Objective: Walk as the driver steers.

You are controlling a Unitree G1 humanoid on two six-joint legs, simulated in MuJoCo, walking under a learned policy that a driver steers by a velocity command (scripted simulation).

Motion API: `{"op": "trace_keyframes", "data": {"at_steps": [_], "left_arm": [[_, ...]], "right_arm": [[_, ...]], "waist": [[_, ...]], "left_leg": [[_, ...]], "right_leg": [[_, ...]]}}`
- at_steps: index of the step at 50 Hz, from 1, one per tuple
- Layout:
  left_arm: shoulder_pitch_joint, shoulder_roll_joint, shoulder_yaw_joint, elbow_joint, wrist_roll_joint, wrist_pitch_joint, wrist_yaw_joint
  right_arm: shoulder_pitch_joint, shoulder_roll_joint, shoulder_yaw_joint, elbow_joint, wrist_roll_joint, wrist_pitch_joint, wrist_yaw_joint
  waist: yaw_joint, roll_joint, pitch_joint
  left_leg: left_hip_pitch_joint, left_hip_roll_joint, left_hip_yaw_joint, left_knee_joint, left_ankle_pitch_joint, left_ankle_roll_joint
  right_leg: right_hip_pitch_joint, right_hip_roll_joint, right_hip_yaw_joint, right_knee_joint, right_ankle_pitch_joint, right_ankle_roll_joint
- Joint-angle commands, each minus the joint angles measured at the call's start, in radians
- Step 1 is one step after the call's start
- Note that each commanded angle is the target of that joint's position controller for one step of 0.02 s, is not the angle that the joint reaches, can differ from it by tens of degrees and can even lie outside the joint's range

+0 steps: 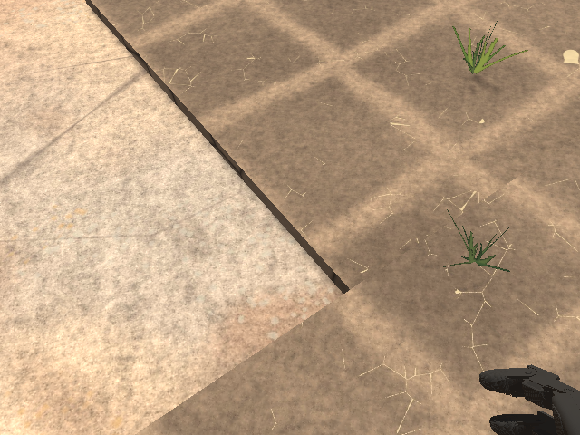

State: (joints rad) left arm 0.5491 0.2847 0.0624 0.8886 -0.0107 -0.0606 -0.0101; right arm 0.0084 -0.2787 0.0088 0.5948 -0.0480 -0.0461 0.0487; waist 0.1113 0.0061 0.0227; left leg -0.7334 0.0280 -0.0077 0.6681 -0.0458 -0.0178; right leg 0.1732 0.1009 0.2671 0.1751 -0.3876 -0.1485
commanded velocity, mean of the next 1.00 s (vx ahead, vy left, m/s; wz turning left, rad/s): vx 0.97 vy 0.00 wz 0.58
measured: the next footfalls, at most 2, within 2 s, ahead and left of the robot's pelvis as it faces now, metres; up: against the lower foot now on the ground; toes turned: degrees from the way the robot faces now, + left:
left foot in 0.08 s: +0.28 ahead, +0.10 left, +0.00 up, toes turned -3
right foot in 0.48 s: +0.69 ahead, -0.11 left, +0.00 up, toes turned +14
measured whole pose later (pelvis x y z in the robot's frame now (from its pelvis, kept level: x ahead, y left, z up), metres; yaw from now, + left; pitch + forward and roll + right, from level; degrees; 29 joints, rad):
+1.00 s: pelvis +0.95 +0.15 -0.12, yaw +38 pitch +0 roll -2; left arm 0.43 0.22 0.00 0.94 -0.01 -0.06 0.04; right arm 0.11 -0.32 -0.05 0.80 -0.06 -0.04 0.03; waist 0.05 0.07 0.06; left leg -0.34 -0.11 0.08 0.53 -0.18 0.19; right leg -0.13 -0.05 -0.11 1.63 -0.60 0.01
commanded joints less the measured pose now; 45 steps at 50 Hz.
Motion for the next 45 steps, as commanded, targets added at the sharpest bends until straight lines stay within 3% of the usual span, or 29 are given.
{"op": "trace_keyframes", "data": {"at_steps": [1,2,3,4,5,6,7,8,9,10,12,15,18,21,23,24,25,26,27,28,30,33,35,36,37,39,41,44,45], "left_arm": [[-0.034,0.197,0.039,-0.035,-0.006,-0.033,0.014],[-0.043,0.23,0.045,-0.03,0.014,-0.036,0.013],[-0.093,0.245,0.051,-0.031,0.033,-0.034,0.016],[-0.148,0.214,0.045,-0.034,0.052,-0.035,0.023],[-0.126,0.074,0.014,-0.078,0.028,-0.04,0.016],[-0.069,0.063,0.0,-0.105,0.017,-0.054,-0.005],[-0.157,0.103,-0.002,-0.111,0.039,-0.05,-0.002],[-0.258,0.12,-0.007,-0.132,0.057,-0.052,-0.008],[-0.323,0.109,-0.013,-0.157,0.068,-0.051,-0.009],[-0.359,0.099,-0.02,-0.186,0.083,-0.044,-0.011],[-0.383,0.07,-0.039,-0.232,0.094,-0.024,-0.012],[-0.54,0.065,-0.069,-0.318,0.073,-0.02,-0.03],[-0.584,0.059,-0.077,-0.327,0.043,-0.019,-0.047],[-0.575,0.117,-0.051,-0.318,0.049,-0.022,-0.028],[-0.346,0.171,-0.014,-0.251,0.057,-0.028,0.001],[-0.15,0.251,0.015,-0.241,0.074,-0.03,0.026],[-0.096,0.313,0.033,-0.233,0.102,-0.024,0.031],[-0.168,0.265,0.034,-0.221,0.074,-0.017,0.031],[-0.238,0.177,0.018,-0.225,0.063,-0.019,0.027],[-0.254,0.133,0.011,-0.205,0.063,-0.022,0.022],[-0.244,0.099,0.0,-0.164,0.049,-0.031,0.023],[-0.205,0.1,0.004,-0.101,0.024,-0.055,0.011],[-0.181,0.116,0.007,-0.07,0.032,-0.071,0.014],[-0.209,0.056,-0.007,-0.052,0.025,-0.088,0.02],[-0.249,0.057,-0.011,-0.053,0.028,-0.103,0.027],[-0.251,0.078,-0.012,-0.044,0.021,-0.109,0.037],[-0.203,0.107,-0.011,-0.026,0.031,-0.097,0.044],[-0.055,0.163,-0.012,0.014,0.023,-0.053,0.057],[-0.055,0.172,-0.012,0.021,0.035,-0.028,0.068]], "right_arm": [[-0.037,-0.099,-0.025,-0.06,0.002,-0.024,-0.014],[0.101,-0.148,-0.046,-0.02,0.011,-0.02,-0.03],[0.316,-0.187,-0.068,0.04,0.028,-0.013,-0.051],[0.541,-0.227,-0.091,0.109,0.024,-0.008,-0.076],[0.639,-0.308,-0.117,0.133,-0.006,-0.011,-0.084],[0.555,-0.288,-0.112,0.152,0.015,-0.008,-0.059],[0.41,-0.208,-0.104,0.134,0.027,-0.012,-0.045],[0.392,-0.15,-0.095,0.144,0.034,-0.02,-0.036],[0.393,-0.116,-0.087,0.164,0.029,-0.022,-0.033],[0.411,-0.092,-0.077,0.191,0.025,-0.026,-0.037],[0.442,-0.108,-0.076,0.23,0.032,-0.04,-0.043],[0.401,-0.144,-0.088,0.213,0.033,-0.047,-0.05],[0.395,-0.191,-0.111,0.203,0.053,-0.056,-0.03],[0.468,-0.218,-0.121,0.228,0.064,-0.048,-0.03],[0.482,-0.245,-0.128,0.242,0.062,-0.042,-0.029],[0.458,-0.195,-0.115,0.217,0.059,-0.051,-0.027],[0.544,-0.051,-0.08,0.186,0.089,-0.047,-0.038],[0.469,-0.1,-0.082,0.169,0.068,-0.031,-0.044],[0.389,-0.134,-0.091,0.169,0.048,-0.02,-0.041],[0.342,-0.13,-0.092,0.173,0.037,-0.011,-0.031],[0.317,-0.099,-0.093,0.162,0.022,0.017,-0.011],[0.211,-0.059,-0.082,0.1,0.007,0.054,0.019],[0.143,-0.058,-0.08,0.06,-0.004,0.054,0.042],[0.1,-0.064,-0.082,0.043,0.003,0.039,0.047],[0.081,-0.059,-0.076,0.029,0.012,0.03,0.062],[0.059,-0.044,-0.065,0.045,0.011,0.019,0.093],[0.057,-0.063,-0.062,0.069,0.015,0.027,0.088],[0.077,-0.099,-0.06,0.111,-0.044,0.034,0.037],[0.204,-0.111,-0.069,0.153,-0.042,0.034,0.023]], "waist": [[-0.069,-0.105,-0.013],[-0.14,-0.127,-0.094],[-0.266,-0.138,-0.176],[-0.374,-0.112,-0.238],[-0.344,0.175,-0.328],[-0.241,0.346,-0.342],[-0.2,0.191,-0.165],[-0.199,0.042,-0.099],[-0.179,-0.011,-0.042],[-0.15,0.001,0.001],[-0.097,0.051,0.044],[-0.085,0.054,0.108],[-0.108,0.056,0.083],[-0.125,0.015,0.045],[-0.024,-0.018,-0.123],[0.071,-0.08,-0.257],[0.026,-0.299,-0.424],[-0.005,-0.275,-0.322],[-0.017,-0.163,-0.185],[-0.024,-0.09,-0.107],[-0.072,-0.12,-0.028],[-0.089,-0.1,0.025],[-0.089,-0.093,0.019],[-0.127,-0.065,0.053],[-0.16,-0.052,0.075],[-0.164,-0.027,0.05],[-0.169,-0.012,0.08],[-0.166,-0.016,0.071],[-0.226,-0.047,0.029]], "left_leg": [[0.372,-0.11,0.114,-0.087,0.062,0.062],[0.508,-0.138,0.112,-0.065,-0.021,0.085],[0.707,-0.137,0.118,-0.077,-0.083,0.103],[0.923,-0.05,0.04,-0.043,-0.219,0.135],[1.095,0.188,-0.419,-0.113,-0.581,0.263],[1.122,0.29,-0.957,-0.358,-0.57,0.347],[0.994,0.256,-0.863,-0.361,-0.534,0.362],[0.867,0.223,-0.742,-0.357,-0.437,0.356],[0.76,0.18,-0.644,-0.373,-0.353,0.33],[0.662,0.14,-0.583,-0.383,-0.284,0.32],[0.567,0.107,-0.534,-0.419,-0.217,0.323],[0.344,0.067,-0.437,-0.533,-0.189,0.307],[0.203,0.048,-0.377,-0.605,-0.077,0.248],[0.436,0.068,-0.372,-0.454,0.15,0.197],[0.448,0.006,-0.299,-0.054,0.359,0.148],[0.318,-0.044,-0.235,0.263,0.16,0.126],[0.089,-0.134,-0.139,0.584,-0.452,0.113],[-0.024,-0.064,-0.12,0.68,-0.354,0.125],[-0.036,-0.006,-0.105,0.641,-0.268,0.129],[-0.007,0.03,-0.097,0.591,-0.23,0.121],[0.037,0.062,-0.084,0.513,-0.231,0.107],[-0.011,0.087,-0.049,0.427,-0.215,0.101],[-0.059,0.085,-0.018,0.406,-0.057,0.113],[-0.043,0.085,-0.044,0.265,0.108,0.127],[0.093,0.048,0.011,0.109,0.319,0.129],[0.337,0.008,0.089,-0.026,0.606,0.155],[0.387,-0.017,0.134,-0.062,0.642,0.169],[0.413,-0.11,0.244,-0.127,0.416,0.197],[0.529,-0.101,0.218,-0.149,0.345,0.225]], "right_leg": [[-0.168,-0.203,0.031,0.064,1.17,-0.035],[-0.136,-0.218,0.011,0.22,1.335,-0.015],[-0.181,-0.211,-0.032,0.45,1.375,0.001],[-0.329,-0.172,-0.068,0.747,1.227,0.01],[-0.595,0.0,-0.136,1.254,0.482,0.058],[-0.81,0.104,-0.086,1.34,-0.044,0.054],[-0.899,-0.014,-0.108,1.326,0.04,0.037],[-0.885,-0.051,-0.113,1.272,0.075,0.04],[-0.865,-0.083,-0.125,1.193,0.077,0.047],[-0.85,-0.1,-0.131,1.136,0.056,0.069],[-0.851,-0.133,-0.144,1.003,-0.022,0.111],[-0.729,-0.159,-0.218,0.693,0.12,0.159],[-0.393,-0.114,-0.28,0.508,0.41,0.169],[-0.379,-0.091,-0.279,0.375,0.356,0.151],[-0.1,-0.089,-0.271,0.379,0.234,0.113],[0.106,-0.299,-0.057,0.346,-0.079,0.072],[0.288,-0.573,0.432,0.174,-0.489,-0.003],[0.164,-0.555,0.554,0.097,-0.466,-0.018],[0.039,-0.514,0.366,0.115,-0.318,0.001],[-0.06,-0.474,0.207,0.116,-0.113,0.009],[-0.173,-0.41,-0.004,0.093,0.13,0.036],[-0.167,-0.413,-0.167,0.077,0.484,0.034],[-0.108,-0.412,-0.275,0.103,0.607,0.039],[-0.154,-0.348,-0.34,0.086,0.522,0.095],[-0.293,-0.292,-0.428,0.068,0.439,0.127],[-0.402,-0.257,-0.525,0.064,0.355,0.143],[-0.359,-0.277,-0.553,0.124,0.434,0.142],[-0.141,-0.31,-0.573,0.458,1.007,0.166],[-0.147,-0.332,-0.56,0.67,1.143,0.152]]}}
